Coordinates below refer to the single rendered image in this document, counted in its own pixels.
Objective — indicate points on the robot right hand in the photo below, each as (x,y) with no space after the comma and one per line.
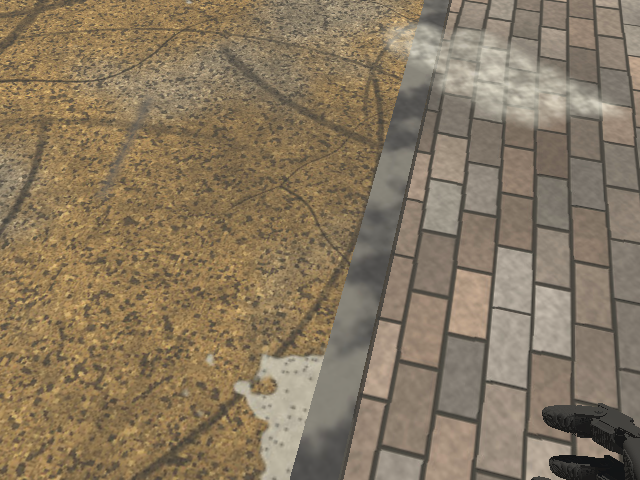
(607,427)

